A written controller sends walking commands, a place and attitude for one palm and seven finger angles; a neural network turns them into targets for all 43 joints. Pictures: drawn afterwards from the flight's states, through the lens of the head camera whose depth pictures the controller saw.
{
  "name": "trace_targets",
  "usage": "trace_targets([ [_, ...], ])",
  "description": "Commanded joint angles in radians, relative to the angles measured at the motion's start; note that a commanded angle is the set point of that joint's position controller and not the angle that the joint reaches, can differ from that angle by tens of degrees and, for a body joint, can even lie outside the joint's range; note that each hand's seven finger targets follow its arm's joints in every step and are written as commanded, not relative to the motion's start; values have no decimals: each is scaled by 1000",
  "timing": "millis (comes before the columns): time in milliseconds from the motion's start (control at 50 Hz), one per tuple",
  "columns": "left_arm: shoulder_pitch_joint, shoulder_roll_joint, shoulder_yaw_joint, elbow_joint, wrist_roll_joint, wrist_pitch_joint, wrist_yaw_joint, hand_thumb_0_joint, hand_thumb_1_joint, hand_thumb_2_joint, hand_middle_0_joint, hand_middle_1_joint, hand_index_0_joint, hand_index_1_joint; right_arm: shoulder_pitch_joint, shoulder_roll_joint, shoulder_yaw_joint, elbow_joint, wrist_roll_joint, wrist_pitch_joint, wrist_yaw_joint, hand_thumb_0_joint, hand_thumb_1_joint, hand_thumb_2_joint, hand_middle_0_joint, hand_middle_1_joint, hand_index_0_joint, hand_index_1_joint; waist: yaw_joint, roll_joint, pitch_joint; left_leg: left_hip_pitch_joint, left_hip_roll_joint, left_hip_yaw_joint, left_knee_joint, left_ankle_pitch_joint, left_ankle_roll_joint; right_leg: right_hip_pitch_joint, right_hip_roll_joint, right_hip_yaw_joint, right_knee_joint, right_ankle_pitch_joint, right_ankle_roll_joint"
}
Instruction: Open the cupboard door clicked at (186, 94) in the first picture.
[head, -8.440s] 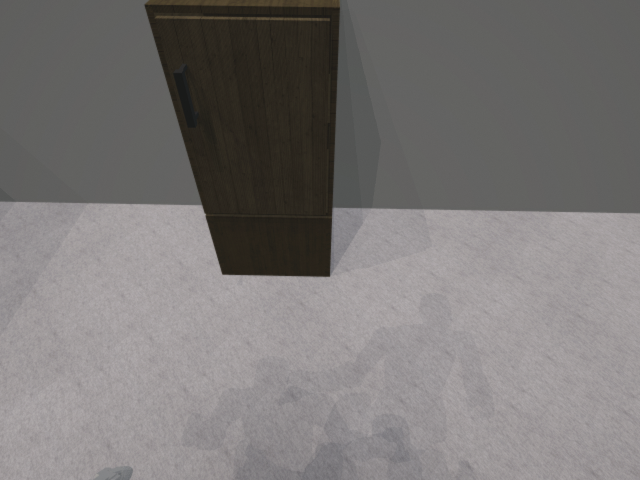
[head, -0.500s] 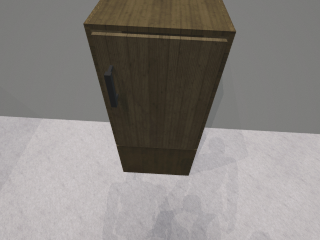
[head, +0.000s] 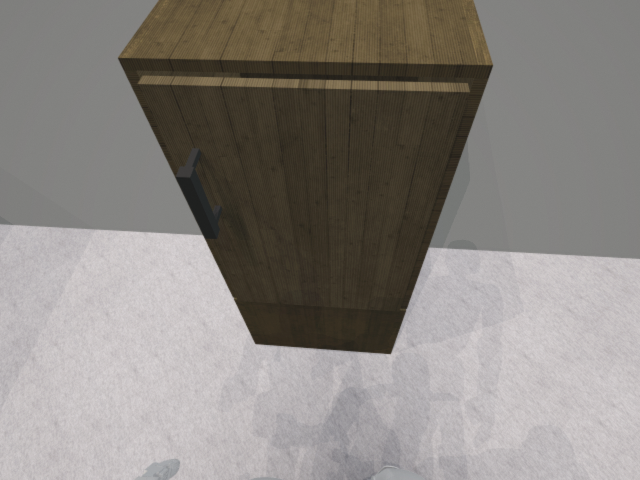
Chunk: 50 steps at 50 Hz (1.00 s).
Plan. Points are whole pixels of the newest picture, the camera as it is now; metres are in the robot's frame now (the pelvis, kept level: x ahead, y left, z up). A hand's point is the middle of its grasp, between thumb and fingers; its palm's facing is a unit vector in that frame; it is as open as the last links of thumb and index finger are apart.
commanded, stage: come to a stop and stand still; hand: left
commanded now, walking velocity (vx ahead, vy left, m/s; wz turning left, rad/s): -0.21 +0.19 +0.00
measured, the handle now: (203, 195) +0.49 +0.21 +0.03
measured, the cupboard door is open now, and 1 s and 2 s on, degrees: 0 0 0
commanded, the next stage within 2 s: look again from close up in 0.88 s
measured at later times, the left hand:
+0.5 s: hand out of the picture +0.01 +0.27 -0.16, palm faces +0.06 -0.96 -0.27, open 7.4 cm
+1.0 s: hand out of the picture -0.02 +0.27 -0.15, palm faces -0.04 -0.96 -0.26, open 7.4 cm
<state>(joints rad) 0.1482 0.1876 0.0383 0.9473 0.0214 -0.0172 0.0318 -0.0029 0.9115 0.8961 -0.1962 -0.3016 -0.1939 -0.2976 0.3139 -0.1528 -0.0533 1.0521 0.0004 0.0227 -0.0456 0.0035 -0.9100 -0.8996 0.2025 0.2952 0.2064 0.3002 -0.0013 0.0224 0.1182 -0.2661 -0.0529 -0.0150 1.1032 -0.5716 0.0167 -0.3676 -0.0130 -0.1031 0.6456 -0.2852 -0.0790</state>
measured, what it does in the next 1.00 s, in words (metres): steps on the spot: left foot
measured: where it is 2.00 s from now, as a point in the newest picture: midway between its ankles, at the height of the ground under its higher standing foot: outside the picture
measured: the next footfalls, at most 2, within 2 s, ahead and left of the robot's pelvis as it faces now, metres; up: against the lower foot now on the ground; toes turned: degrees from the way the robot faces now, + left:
left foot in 0.40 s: +0.00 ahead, +0.15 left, +0.00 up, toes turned +0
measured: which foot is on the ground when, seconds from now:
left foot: up 0.00-0.38, down 0.40-1.00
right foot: down 0.00-1.00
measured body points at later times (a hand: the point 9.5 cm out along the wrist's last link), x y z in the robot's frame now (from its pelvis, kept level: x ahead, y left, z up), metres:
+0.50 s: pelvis -0.03 +0.06 +0.00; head -0.07 +0.05 +0.45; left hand +0.01 +0.32 -0.14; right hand +0.08 -0.18 -0.13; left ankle -0.04 +0.14 -0.72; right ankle +0.03 -0.08 -0.72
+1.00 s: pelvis -0.05 +0.07 +0.01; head -0.06 +0.06 +0.46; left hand -0.02 +0.32 -0.13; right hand -0.06 -0.20 -0.14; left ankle -0.04 +0.14 -0.72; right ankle +0.02 -0.07 -0.72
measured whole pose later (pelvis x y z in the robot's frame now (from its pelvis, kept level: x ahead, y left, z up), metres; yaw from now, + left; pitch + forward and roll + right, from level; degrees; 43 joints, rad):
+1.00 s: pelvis -0.05 +0.07 +0.01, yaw -2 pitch -2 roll +1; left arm 0.31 0.22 0.01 0.99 0.02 0.02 0.01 0.00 0.90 0.90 -0.20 -0.30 -0.20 -0.30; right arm 0.31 -0.24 -0.05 1.02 -0.02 0.01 0.00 0.01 -0.91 -0.90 0.20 0.29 0.20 0.30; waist -0.01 0.00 0.02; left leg -0.21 -0.05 0.08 0.50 -0.26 0.06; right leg -0.31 -0.05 -0.01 0.49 -0.14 0.01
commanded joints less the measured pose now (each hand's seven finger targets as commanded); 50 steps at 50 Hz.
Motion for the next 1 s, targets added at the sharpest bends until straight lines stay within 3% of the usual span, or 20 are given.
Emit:
trace_targets([
  [0,120,122,29,-16,-4,7,23,0,900,900,-200,-300,-200,-300,6,-56,-11,-72,-10,21,10,0,-900,-900,200,300,200,300,15,-151,-126,-191,43,-56,248,40,-40,130,-331,259,-238,898,-174],
  [60,102,154,41,-36,1,5,22,0,900,900,-200,-300,-200,-300,-7,-63,-11,-81,-14,34,25,0,-900,-900,200,300,200,300,0,-120,-169,-179,53,-13,125,112,-68,113,-296,187,-238,781,-140],
  [180,143,177,49,-38,13,11,8,0,900,900,-200,-300,-200,-300,-98,-73,-5,-133,-15,23,35,0,-900,-900,200,300,200,300,33,-187,-200,-163,45,44,-135,145,-78,170,-268,235,-242,590,-131],
  [220,148,179,50,-43,17,16,4,0,900,900,-200,-300,-200,-300,-122,-77,-4,-147,-12,14,36,0,-900,-900,200,300,200,300,40,-200,-193,-127,47,48,-226,134,-68,149,-274,273,-263,459,-137],
  [240,144,260,9,-93,33,4,23,0,900,900,-200,-300,-200,-300,-132,-179,-16,-257,-24,2,51,0,-900,-900,200,300,200,300,-22,-72,-230,-125,8,4,-273,96,-52,314,-324,420,-224,691,-94],
  [260,143,257,45,-124,22,15,31,0,900,900,-200,-300,-200,-300,-99,-120,-28,-259,-24,5,48,0,-900,-900,200,300,200,300,-9,-119,-403,-96,39,16,-252,98,-53,310,-345,398,-177,402,-93],
  [280,139,220,49,-136,22,20,33,0,900,900,-200,-300,-200,-300,-130,-112,-31,-274,-25,2,47,0,-900,-900,200,300,200,300,11,-55,-407,-89,27,34,-315,108,-44,305,-307,389,-178,300,-103],
  [300,109,236,43,-144,16,25,33,0,900,900,-200,-300,-200,-300,-124,-110,-24,-285,-19,0,47,0,-900,-900,200,300,200,300,-7,-82,-373,-43,17,41,-396,165,-33,250,-277,337,-180,192,-85],
  [340,70,188,29,-155,11,41,29,0,900,900,-200,-300,-200,-300,-72,-100,-17,-284,-20,-6,46,0,-900,-900,200,300,200,300,-43,-125,-217,77,15,50,-583,254,-15,27,-195,256,-187,-39,-9],
  [360,61,155,19,-150,2,47,25,0,900,900,-200,-300,-200,-300,-56,-134,-18,-282,-24,-11,42,0,-900,-900,200,300,200,300,-51,-92,-131,71,82,-29,-652,246,4,-65,-143,202,-157,-130,31],
  [380,87,111,12,-143,-6,47,15,0,900,900,-200,-300,-200,-300,-76,-186,-25,-290,-33,-12,37,0,-900,-900,200,300,200,300,-27,9,-46,-18,197,-159,-732,263,45,-92,-60,117,-90,-122,71],
  [400,136,82,6,-133,-5,45,8,0,900,900,-200,-300,-200,-300,-124,-214,-26,-305,-38,-10,32,0,-900,-900,200,300,200,300,14,45,12,-133,264,-183,-787,240,77,-29,-34,51,-52,-63,87],
  [420,158,75,3,-122,2,44,4,0,900,900,-200,-300,-200,-300,-140,-206,-23,-307,-38,-12,32,0,-900,-900,200,300,200,300,23,29,22,-192,242,-156,-790,224,81,34,-26,37,-19,-27,86],
  [440,155,79,-2,-114,10,53,4,0,900,900,-200,-300,-200,-300,-146,-197,-15,-295,-36,-17,32,0,-900,-900,200,300,200,300,21,134,32,-225,223,-162,-823,190,77,56,-28,50,11,-39,85],
  [460,154,92,-1,-107,10,55,2,0,900,900,-200,-300,-200,-300,-139,-186,-10,-292,-31,-18,32,0,-900,-900,200,300,200,300,15,148,54,-259,229,-164,-854,149,78,64,-23,59,45,-42,86],
  [540,188,95,0,-101,9,44,-3,0,900,900,-200,-300,-200,-300,-125,-180,-5,-273,-25,-25,32,0,-900,-900,200,300,200,300,34,43,29,-223,214,-146,-840,140,78,96,-32,80,-16,26,82],
  [600,191,114,2,-91,4,28,-1,0,900,900,-200,-300,-200,-300,-94,-166,-2,-248,-19,-33,31,0,-900,-900,200,300,200,300,18,-2,-21,-162,176,-122,-801,151,53,133,-51,121,-130,88,67],
  [640,165,133,8,-97,5,23,-2,0,900,900,-200,-300,-200,-300,-73,-182,-12,-238,-19,-33,33,0,-900,-900,200,300,200,300,9,-32,-29,-158,169,-128,-817,71,50,126,-52,122,-140,43,62],
  [760,167,140,11,-74,5,16,-2,0,900,900,-200,-300,-200,-300,-66,-208,-18,-188,-20,-38,34,0,-900,-900,200,300,200,300,10,23,-55,-139,175,-133,-850,40,54,141,-58,123,-157,38,59],
  [980,116,207,14,-21,0,-8,-3,0,900,900,-200,-300,-200,-300,-45,-252,-18,-99,-18,-46,36,0,-900,-900,200,300,200,300,-9,-32,-65,-62,148,-93,-796,121,45,102,-108,214,-270,-47,36],
])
